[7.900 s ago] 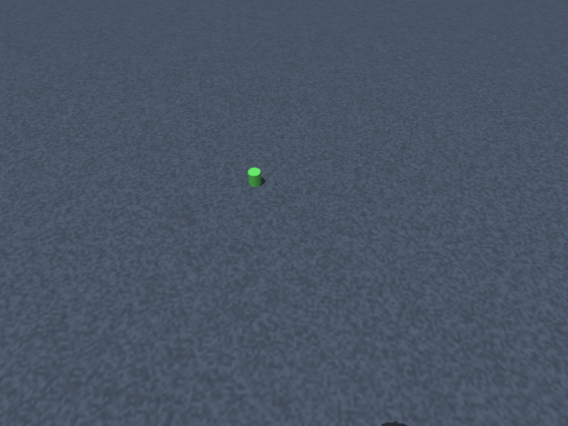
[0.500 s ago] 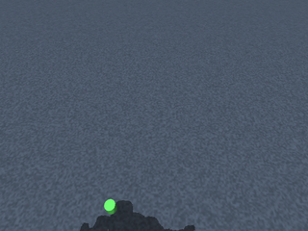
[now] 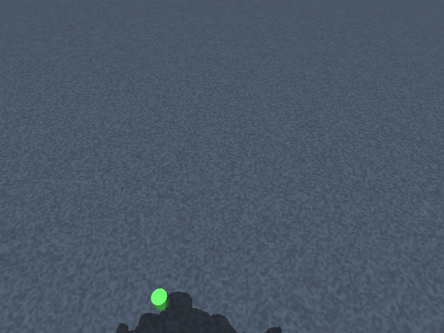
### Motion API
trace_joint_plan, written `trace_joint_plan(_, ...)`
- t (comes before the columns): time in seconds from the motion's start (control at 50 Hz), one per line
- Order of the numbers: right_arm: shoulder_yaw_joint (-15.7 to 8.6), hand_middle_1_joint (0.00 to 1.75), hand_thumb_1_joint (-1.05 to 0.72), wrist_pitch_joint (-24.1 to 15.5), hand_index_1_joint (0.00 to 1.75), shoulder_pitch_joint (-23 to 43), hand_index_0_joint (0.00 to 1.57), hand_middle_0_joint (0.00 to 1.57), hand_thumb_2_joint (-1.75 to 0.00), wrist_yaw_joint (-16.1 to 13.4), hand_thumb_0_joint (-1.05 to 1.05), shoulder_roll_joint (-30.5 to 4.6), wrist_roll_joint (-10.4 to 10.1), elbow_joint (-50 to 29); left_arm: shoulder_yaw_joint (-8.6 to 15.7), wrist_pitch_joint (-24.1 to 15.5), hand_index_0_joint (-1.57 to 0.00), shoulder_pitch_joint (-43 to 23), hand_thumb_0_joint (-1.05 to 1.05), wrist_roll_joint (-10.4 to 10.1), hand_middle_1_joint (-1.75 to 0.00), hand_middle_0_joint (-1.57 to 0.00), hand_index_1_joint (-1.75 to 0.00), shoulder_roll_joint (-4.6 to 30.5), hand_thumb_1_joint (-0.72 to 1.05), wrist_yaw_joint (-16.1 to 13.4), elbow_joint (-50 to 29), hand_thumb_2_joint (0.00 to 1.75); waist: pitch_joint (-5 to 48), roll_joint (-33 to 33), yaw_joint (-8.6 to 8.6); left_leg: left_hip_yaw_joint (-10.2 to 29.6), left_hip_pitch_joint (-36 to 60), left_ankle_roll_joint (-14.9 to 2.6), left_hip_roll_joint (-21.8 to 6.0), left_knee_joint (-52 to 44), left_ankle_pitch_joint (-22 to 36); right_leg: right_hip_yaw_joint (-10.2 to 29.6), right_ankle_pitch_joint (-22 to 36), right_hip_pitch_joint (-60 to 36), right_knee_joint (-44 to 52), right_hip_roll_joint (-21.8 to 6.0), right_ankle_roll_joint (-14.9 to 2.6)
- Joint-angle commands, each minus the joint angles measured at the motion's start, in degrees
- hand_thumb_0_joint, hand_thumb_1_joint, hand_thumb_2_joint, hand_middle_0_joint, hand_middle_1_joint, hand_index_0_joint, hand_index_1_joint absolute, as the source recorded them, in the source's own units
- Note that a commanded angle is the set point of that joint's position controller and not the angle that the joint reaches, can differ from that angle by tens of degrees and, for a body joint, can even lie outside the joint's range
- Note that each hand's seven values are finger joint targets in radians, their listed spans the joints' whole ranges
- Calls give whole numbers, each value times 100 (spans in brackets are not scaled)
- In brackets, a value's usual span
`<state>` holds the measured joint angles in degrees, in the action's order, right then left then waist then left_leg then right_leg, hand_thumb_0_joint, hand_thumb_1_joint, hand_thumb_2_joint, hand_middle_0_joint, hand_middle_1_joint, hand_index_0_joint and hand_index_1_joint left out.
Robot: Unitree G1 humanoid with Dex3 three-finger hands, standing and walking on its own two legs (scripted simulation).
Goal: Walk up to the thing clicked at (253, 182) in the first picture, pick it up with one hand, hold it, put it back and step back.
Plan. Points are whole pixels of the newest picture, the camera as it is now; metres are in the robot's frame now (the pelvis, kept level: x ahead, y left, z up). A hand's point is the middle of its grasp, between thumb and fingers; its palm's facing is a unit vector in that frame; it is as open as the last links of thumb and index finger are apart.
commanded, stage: stand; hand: left
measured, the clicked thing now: (160, 299) +0.39 +0.27 -0.75
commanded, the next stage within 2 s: walk up in 1.22 s
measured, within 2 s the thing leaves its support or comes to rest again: neither
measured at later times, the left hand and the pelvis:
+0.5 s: hand out of the picture +0.07 +0.26 -0.16, palm faces -0.02 -0.94 -0.35, open 7.4 cm; pelvis +0.00 +0.00 +0.00, yaw +0 degrees
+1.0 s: hand out of the picture +0.06 +0.26 -0.16, palm faces -0.02 -0.94 -0.35, open 7.4 cm; pelvis -0.01 +0.00 +0.00, yaw +0 degrees
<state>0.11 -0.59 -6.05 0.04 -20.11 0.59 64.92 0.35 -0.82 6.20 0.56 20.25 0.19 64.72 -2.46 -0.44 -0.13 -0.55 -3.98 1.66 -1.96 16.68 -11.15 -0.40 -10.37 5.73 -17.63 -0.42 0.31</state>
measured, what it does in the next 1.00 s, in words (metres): stands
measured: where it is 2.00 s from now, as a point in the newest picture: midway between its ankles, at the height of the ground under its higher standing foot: outside the picture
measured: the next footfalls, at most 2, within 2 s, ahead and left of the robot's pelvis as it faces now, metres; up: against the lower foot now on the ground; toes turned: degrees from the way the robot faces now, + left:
none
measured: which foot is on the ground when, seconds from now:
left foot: down 0.00-1.00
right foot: down 0.00-1.00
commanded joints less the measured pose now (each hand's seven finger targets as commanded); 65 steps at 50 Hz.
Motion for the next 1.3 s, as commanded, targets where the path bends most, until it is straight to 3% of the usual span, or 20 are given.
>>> trace_joint_plan(0.0,-256,30,-90,-83,30,240,20,20,-90,-48,0,-1189,1,-339,197,-104,-20,-184,0,-3,-30,-20,-30,1223,90,-89,-363,90,416,66,29,400,39,-209,-594,-182,970,467,1081,-8,206,-695,-129)
trace_joint_plan(0.2,-254,30,-90,-97,30,186,20,20,-90,-49,0,-1202,-4,-336,213,-98,-20,-166,0,-10,-30,-20,-30,1239,90,-84,-347,90,367,47,32,419,21,-210,-599,-199,921,494,1014,-32,164,-697,-154)
trace_joint_plan(0.36,-259,30,-90,-91,30,167,20,20,-90,-60,0,-1235,-14,-355,211,-103,-20,-144,0,-7,-30,-20,-30,1240,90,-89,-368,90,420,53,30,386,93,-231,-612,-122,1118,514,1280,-67,139,-712,-160)
trace_joint_plan(0.6,-253,30,-90,-83,30,175,20,20,-90,-49,0,-1244,0,-350,199,-97,-20,-116,0,-5,-30,-20,-30,1219,90,-85,-378,90,321,-25,8,418,-45,-225,-599,-198,776,518,895,6,249,-691,-139)
trace_joint_plan(0.92,-252,30,-90,-105,30,109,20,20,-90,-54,0,-1220,-2,-354,210,-95,-20,-125,0,-11,-30,-20,-30,1244,90,-79,-375,90,393,62,24,412,80,-225,-608,-184,1057,517,1118,-32,144,-705,-168)
trace_joint_plan(1.16,-249,30,-90,-81,30,124,20,20,-90,-42,0,-1212,0,-341,196,-102,-20,-120,0,-3,-30,-20,-30,1254,90,-86,-385,90,273,84,36,402,-44,-245,-598,-201,670,552,842,36,240,-703,-148)
trace_joint_plan(1.18,-249,30,-90,-83,30,146,20,20,-90,-43,0,-1197,-1,-358,200,-97,-20,-125,0,9,-30,-20,-30,1266,90,-90,-394,90,331,97,43,413,15,-234,-614,-204,760,537,879,45,202,-698,-158)
trace_joint_plan(1.2,-345,30,-90,-6,30,194,20,20,-90,-12,0,-1273,-64,-380,303,-103,-20,-178,0,-42,-30,-20,-30,1270,90,-105,-377,90,120,-86,-20,419,-71,-285,-539,8,1282,566,1560,147,86,-692,-153)
trace_joint_plan(1.22,-355,30,-90,22,30,122,20,20,-90,-15,0,-1264,-77,-430,314,-107,-20,-167,0,-41,-30,-20,-30,1307,90,-119,-426,90,240,4,12,375,-85,-295,-528,93,1445,534,1823,13,18,-701,-166)
trace_joint_plan(1.28,-387,30,-90,60,30,101,20,20,-90,-3,0,-1224,-92,-522,337,-93,-20,-126,0,-34,-30,-20,-30,1294,90,-138,-482,90,563,75,18,339,73,-300,-537,216,1525,513,1887,-69,-105,-711,-195)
